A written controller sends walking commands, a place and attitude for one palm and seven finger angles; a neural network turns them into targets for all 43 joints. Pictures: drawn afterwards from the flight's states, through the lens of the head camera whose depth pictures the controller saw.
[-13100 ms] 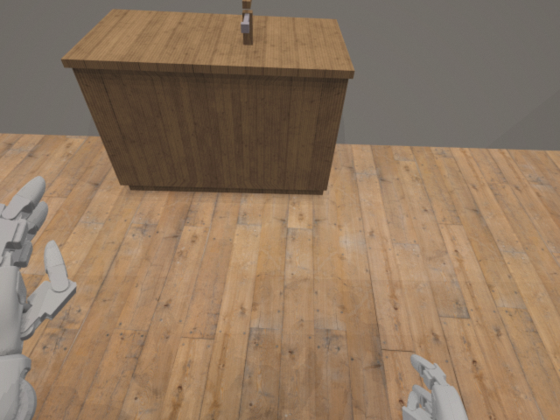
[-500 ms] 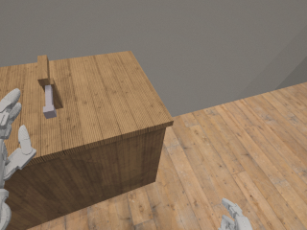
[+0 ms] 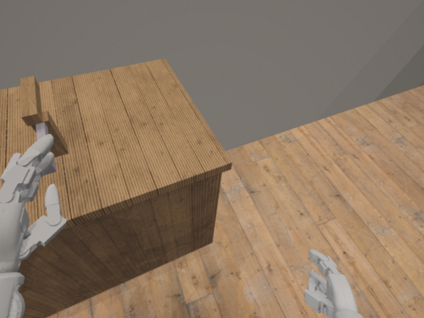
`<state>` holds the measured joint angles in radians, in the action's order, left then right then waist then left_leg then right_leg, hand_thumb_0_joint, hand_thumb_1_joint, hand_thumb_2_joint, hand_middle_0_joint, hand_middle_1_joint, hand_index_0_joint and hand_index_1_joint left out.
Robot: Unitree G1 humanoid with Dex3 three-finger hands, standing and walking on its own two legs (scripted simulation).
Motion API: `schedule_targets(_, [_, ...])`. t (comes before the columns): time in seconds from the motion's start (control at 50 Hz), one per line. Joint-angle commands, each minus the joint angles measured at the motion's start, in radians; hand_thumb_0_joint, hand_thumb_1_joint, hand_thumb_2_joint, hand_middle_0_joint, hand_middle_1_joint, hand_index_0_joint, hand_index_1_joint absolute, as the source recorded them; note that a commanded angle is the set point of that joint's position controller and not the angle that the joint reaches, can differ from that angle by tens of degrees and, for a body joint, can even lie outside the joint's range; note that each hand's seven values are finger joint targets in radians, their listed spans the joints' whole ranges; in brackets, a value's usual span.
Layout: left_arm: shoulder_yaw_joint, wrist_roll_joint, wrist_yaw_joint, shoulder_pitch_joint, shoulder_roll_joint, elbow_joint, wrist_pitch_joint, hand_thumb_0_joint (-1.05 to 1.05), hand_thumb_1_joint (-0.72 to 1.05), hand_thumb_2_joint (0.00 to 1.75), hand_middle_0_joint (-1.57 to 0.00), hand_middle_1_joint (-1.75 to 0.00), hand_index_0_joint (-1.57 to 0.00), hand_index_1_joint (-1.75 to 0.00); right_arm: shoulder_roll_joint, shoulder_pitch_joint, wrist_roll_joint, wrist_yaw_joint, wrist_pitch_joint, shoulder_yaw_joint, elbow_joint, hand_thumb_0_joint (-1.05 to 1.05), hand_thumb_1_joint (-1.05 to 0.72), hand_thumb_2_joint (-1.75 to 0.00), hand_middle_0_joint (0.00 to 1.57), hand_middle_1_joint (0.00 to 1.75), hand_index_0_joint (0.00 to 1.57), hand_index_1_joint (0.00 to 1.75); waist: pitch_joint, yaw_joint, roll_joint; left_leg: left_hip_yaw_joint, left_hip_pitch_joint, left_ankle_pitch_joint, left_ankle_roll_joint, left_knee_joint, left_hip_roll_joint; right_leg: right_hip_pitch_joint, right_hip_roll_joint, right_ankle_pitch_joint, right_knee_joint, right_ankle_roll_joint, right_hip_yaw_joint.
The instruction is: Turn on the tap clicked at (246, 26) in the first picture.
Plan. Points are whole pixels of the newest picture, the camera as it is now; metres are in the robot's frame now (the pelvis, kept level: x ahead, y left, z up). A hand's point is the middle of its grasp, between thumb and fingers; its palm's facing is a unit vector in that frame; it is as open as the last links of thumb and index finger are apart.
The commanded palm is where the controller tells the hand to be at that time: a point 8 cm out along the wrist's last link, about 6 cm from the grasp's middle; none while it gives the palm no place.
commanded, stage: come to a stop and stand still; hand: left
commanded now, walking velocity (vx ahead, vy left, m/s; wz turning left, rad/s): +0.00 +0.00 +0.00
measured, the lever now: (45, 165) +0.37 +0.35 +0.06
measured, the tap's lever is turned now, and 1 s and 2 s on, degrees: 0 0 0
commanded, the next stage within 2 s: look again from close up in 0.60 s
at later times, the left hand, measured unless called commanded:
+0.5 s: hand out of the picture +0.22 +0.29 +0.16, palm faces +0.40 -0.84 -0.37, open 7.5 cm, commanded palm +0.15 +0.32 +0.18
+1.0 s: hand (4, 216) +0.21 +0.27 +0.17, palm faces +0.41 -0.83 -0.37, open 7.5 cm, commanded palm +0.15 +0.30 +0.18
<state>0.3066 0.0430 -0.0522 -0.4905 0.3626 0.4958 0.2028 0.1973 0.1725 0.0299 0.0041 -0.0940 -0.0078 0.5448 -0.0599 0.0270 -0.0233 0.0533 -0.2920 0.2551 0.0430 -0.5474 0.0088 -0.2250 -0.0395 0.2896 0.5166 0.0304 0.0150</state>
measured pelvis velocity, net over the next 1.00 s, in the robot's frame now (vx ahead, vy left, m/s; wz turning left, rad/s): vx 0.00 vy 0.02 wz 0.03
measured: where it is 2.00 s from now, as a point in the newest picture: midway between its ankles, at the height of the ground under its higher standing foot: outside the picture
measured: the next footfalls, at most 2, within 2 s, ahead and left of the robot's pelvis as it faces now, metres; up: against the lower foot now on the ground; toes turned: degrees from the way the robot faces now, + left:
none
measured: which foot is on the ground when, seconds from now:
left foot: down 0.00-1.00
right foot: down 0.00-1.00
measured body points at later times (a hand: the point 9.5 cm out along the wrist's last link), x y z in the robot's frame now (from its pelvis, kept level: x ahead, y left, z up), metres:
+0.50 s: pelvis +0.00 +0.04 +0.01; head +0.01 +0.06 +0.46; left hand +0.19 +0.34 +0.18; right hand +0.19 -0.17 -0.06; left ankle +0.02 +0.09 -0.73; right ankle -0.01 -0.10 -0.73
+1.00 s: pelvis +0.00 +0.02 +0.01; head +0.01 +0.03 +0.46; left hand +0.18 +0.31 +0.19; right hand +0.19 -0.20 -0.06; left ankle +0.02 +0.09 -0.73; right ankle -0.01 -0.10 -0.73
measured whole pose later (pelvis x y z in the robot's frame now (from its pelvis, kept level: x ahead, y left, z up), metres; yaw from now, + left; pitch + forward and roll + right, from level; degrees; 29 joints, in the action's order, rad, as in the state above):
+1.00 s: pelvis +0.00 +0.02 +0.01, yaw +1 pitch -1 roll -1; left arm 0.34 0.03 -0.10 -0.41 0.36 0.45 0.18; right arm 0.20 0.21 0.01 -0.04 -0.09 0.02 0.58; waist -0.02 -0.03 -0.01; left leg 0.04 -0.22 0.19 0.07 -0.42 0.04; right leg -0.14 -0.01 0.22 0.37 0.00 0.03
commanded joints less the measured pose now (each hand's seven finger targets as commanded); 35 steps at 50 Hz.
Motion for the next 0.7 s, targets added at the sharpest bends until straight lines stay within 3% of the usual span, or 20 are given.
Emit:
schedule_targets(0.0, [0.296,0.036,-0.074,0.146,0.269,0.282,0.091,0.0,0.9,0.9,-0.2,-0.3,-0.2,-0.3,0.114,-0.084,-0.01,-0.042,-0.048,-0.027,-0.143,0.0,-0.9,-0.9,0.2,0.3,0.2,0.3,0.221,-0.041,0.154,-0.095,0.153,-0.219,-0.009,0.099,-0.075,0.048,0.141,-0.279,-0.109,0.021,-0.138])
schedule_targets(0.04, [0.268,0.028,-0.071,0.17,0.249,0.239,0.082,0.0,0.9,0.9,-0.2,-0.3,-0.2,-0.3,0.119,-0.07,-0.012,-0.045,-0.055,-0.024,-0.137,0.0,-0.9,-0.9,0.2,0.3,0.2,0.3,0.231,-0.046,0.242,-0.132,0.184,-0.334,0.005,0.115,-0.116,0.049,0.092,-0.272,-0.08,-0.002,-0.08])
schedule_targets(0.08, [0.188,0.019,-0.059,0.213,0.174,0.189,0.071,0.0,0.9,0.9,-0.2,-0.3,-0.2,-0.3,0.12,-0.06,-0.013,-0.042,-0.065,-0.022,-0.128,0.0,-0.9,-0.9,0.2,0.3,0.2,0.3,0.213,-0.043,0.198,-0.141,0.191,-0.369,0.001,0.121,-0.125,0.043,0.081,-0.27,-0.091,-0.008,-0.058])
schedule_targets(0.14, [0.096,-0.001,-0.054,0.199,0.107,0.107,0.045,0.0,0.9,0.9,-0.2,-0.3,-0.2,-0.3,0.14,-0.037,-0.016,-0.035,-0.067,-0.03,-0.114,0.0,-0.9,-0.9,0.2,0.3,0.2,0.3,0.2,-0.041,0.107,-0.144,0.194,-0.346,-0.006,0.137,-0.132,0.029,0.071,-0.245,-0.117,-0.015,-0.045])
schedule_targets(0.2, [0.048,-0.012,-0.053,0.196,0.078,0.083,0.027,0.0,0.9,0.9,-0.2,-0.3,-0.2,-0.3,0.143,-0.045,-0.015,-0.031,-0.056,-0.026,-0.119,0.0,-0.9,-0.9,0.2,0.3,0.2,0.3,0.178,-0.041,0.071,-0.152,0.169,-0.312,-0.023,0.168,-0.128,0.03,0.069,-0.221,-0.124,-0.011,-0.032])
schedule_targets(0.26, [0.092,-0.017,-0.059,0.196,0.126,0.101,0.026,0.0,0.9,0.9,-0.2,-0.3,-0.2,-0.3,0.14,-0.065,-0.018,-0.036,-0.042,-0.022,-0.13,0.0,-0.9,-0.9,0.2,0.3,0.2,0.3,0.158,-0.046,0.053,-0.163,0.114,-0.195,-0.033,0.209,-0.123,0.05,0.07,-0.163,-0.142,-0.007,-0.032])
schedule_targets(0.28, [0.144,-0.018,-0.064,0.216,0.181,0.14,0.031,0.0,0.9,0.9,-0.2,-0.3,-0.2,-0.3,0.14,-0.077,-0.021,-0.04,-0.038,-0.02,-0.135,0.0,-0.9,-0.9,0.2,0.3,0.2,0.3,0.162,-0.049,0.071,-0.159,0.109,-0.18,-0.037,0.222,-0.117,0.062,0.068,-0.158,-0.137,-0.006,-0.027])
schedule_targets(0.34, [0.163,-0.009,-0.063,0.215,0.189,0.176,0.043,0.0,0.9,0.9,-0.2,-0.3,-0.2,-0.3,0.126,-0.086,-0.025,-0.044,-0.033,-0.009,-0.149,0.0,-0.9,-0.9,0.2,0.3,0.2,0.3,0.154,-0.051,0.106,-0.163,0.076,-0.109,-0.042,0.248,-0.111,0.097,0.065,-0.143,-0.141,-0.001,-0.024])
schedule_targets(0.38, [0.197,-0.007,-0.063,0.226,0.225,0.222,0.052,0.0,0.9,0.9,-0.2,-0.3,-0.2,-0.3,0.124,-0.093,-0.028,-0.047,-0.038,-0.007,-0.155,0.0,-0.9,-0.9,0.2,0.3,0.2,0.3,0.159,-0.052,0.137,-0.162,0.07,-0.07,-0.043,0.259,-0.111,0.109,0.062,-0.134,-0.14,-0.001,-0.02])
schedule_targets(0.44, [0.158,-0.006,-0.06,0.209,0.179,0.213,0.058,0.0,0.9,0.9,-0.2,-0.3,-0.2,-0.3,0.123,-0.076,-0.029,-0.045,-0.049,-0.008,-0.146,0.0,-0.9,-0.9,0.2,0.3,0.2,0.3,0.167,-0.051,0.174,-0.163,0.093,-0.045,-0.045,0.271,-0.116,0.109,0.055,-0.135,-0.14,0.0,-0.017])
schedule_targets(0.5, [0.122,-0.009,-0.056,0.197,0.14,0.18,0.054,0.0,0.9,0.9,-0.2,-0.3,-0.2,-0.3,0.128,-0.062,-0.029,-0.04,-0.058,-0.011,-0.137,0.0,-0.9,-0.9,0.2,0.3,0.2,0.3,0.17,-0.047,0.162,-0.172,0.118,-0.061,-0.059,0.277,-0.116,0.096,0.047,-0.134,-0.148,-0.002,-0.015])
schedule_targets(0.56, [0.101,-0.016,-0.058,0.184,0.123,0.133,0.045,0.0,0.9,0.9,-0.2,-0.3,-0.2,-0.3,0.136,-0.049,-0.027,-0.039,-0.056,-0.019,-0.124,0.0,-0.9,-0.9,0.2,0.3,0.2,0.3,0.177,-0.046,0.106,-0.168,0.137,-0.111,-0.067,0.263,-0.112,0.093,0.053,-0.161,-0.163,-0.002,-0.02])
schedule_targets(0.58, [0.108,-0.017,-0.059,0.181,0.13,0.121,0.042,0.0,0.9,0.9,-0.2,-0.3,-0.2,-0.3,0.136,-0.057,-0.027,-0.04,-0.055,-0.018,-0.126,0.0,-0.9,-0.9,0.2,0.3,0.2,0.3,0.178,-0.048,0.117,-0.161,0.144,-0.137,-0.071,0.259,-0.106,0.088,0.057,-0.164,-0.163,-0.002,-0.021])
schedule_targets(0.66, [0.11,-0.018,-0.062,0.178,0.137,0.111,0.037,0.0,0.9,0.9,-0.2,-0.3,-0.2,-0.3,0.136,-0.061,-0.023,-0.043,-0.044,-0.021,-0.126,0.0,-0.9,-0.9,0.2,0.3,0.2,0.3,0.18,-0.049,0.058,-0.144,0.129,-0.158,-0.06,0.23,-0.097,0.11,0.074,-0.193,-0.184,-0.001,-0.031])
schedule_targets(0.68, [0.13,-0.016,-0.064,0.187,0.161,0.125,0.036,0.0,0.9,0.9,-0.2,-0.3,-0.2,-0.3,0.135,-0.067,-0.022,-0.046,-0.044,-0.02,-0.128,0.0,-0.9,-0.9,0.2,0.3,0.2,0.3,0.18,-0.049,0.061,-0.139,0.13,-0.171,-0.06,0.226,-0.091,0.11,0.077,-0.198,-0.182,0.0,-0.032])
